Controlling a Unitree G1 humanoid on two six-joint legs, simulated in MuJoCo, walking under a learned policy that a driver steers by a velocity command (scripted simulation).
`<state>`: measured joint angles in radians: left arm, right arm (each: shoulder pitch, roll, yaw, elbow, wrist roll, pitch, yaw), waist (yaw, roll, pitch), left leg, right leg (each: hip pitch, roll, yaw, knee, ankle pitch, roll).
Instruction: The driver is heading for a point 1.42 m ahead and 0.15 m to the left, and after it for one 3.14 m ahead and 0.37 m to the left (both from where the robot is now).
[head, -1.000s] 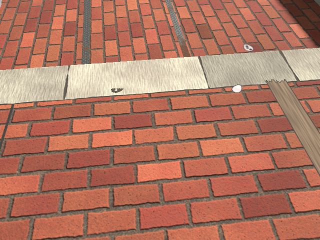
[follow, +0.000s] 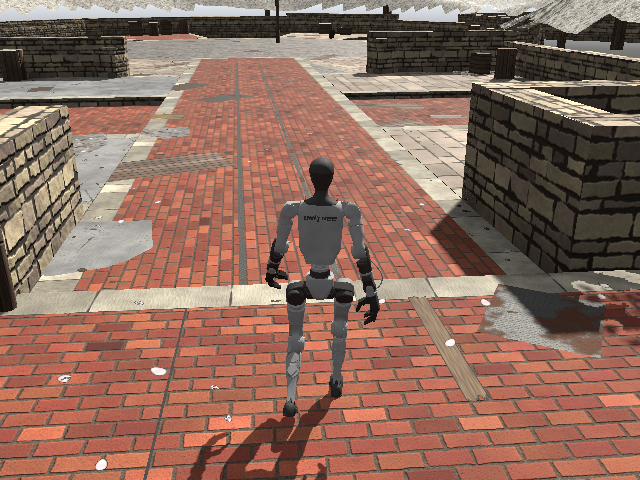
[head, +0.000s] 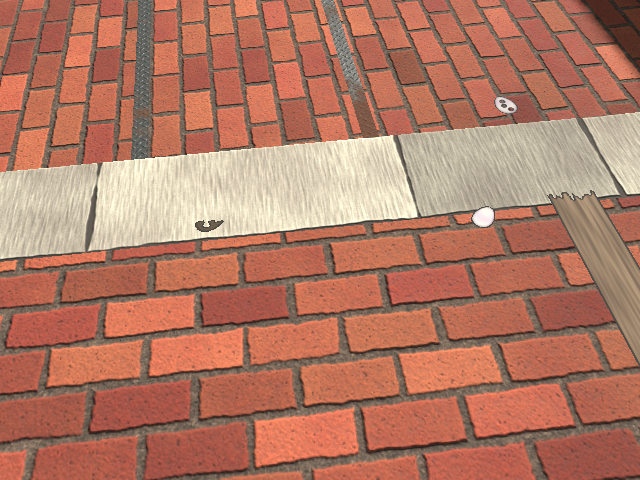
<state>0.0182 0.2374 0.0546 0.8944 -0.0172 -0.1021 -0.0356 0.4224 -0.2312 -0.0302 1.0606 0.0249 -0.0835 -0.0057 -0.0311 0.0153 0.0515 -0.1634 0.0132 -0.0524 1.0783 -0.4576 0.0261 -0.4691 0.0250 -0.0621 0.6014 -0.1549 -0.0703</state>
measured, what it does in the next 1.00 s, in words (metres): walks ahead: left foot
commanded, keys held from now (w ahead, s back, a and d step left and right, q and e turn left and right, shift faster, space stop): w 1.00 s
